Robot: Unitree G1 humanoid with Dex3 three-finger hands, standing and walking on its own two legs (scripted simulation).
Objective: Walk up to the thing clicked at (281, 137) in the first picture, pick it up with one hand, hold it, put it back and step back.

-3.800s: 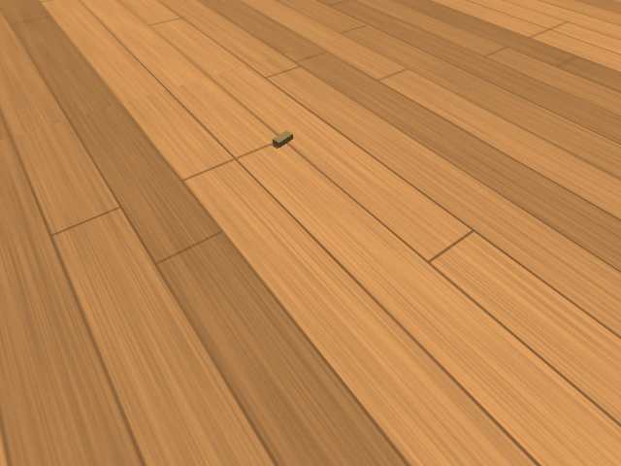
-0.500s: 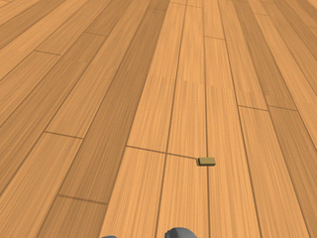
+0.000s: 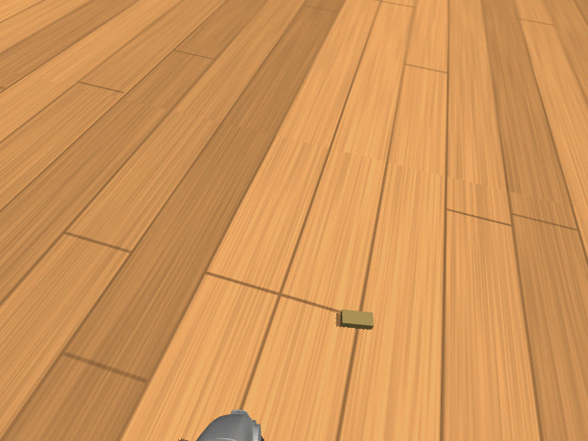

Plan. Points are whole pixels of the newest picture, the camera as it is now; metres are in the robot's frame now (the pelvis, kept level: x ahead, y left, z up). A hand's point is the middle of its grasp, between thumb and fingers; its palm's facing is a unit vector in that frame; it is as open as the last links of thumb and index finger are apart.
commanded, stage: walk up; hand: left
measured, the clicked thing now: (356, 319) +0.63 -0.23 -0.74
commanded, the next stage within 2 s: none
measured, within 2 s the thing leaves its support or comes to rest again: neither
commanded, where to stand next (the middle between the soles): +0.26 -0.53 m, yaw +4 degrees
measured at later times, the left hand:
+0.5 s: hand out of the picture +0.12 +0.08 -0.15, palm faces +0.02 -0.91 -0.41, open 7.4 cm
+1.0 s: hand (379, 403) +0.22 -0.13 -0.16, palm faces -0.06 -0.95 -0.31, open 7.4 cm
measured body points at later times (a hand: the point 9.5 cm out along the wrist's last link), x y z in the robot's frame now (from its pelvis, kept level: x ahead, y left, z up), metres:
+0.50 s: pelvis +0.06 -0.24 -0.02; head +0.06 -0.22 +0.43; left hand +0.12 +0.12 -0.12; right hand +0.09 -0.63 -0.10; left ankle +0.09 -0.02 -0.67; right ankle +0.08 -0.37 -0.72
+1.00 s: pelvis +0.13 -0.40 +0.00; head +0.16 -0.35 +0.44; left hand +0.23 -0.08 -0.13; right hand +0.18 -0.75 -0.07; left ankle +0.19 -0.25 -0.72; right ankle +0.16 -0.59 -0.64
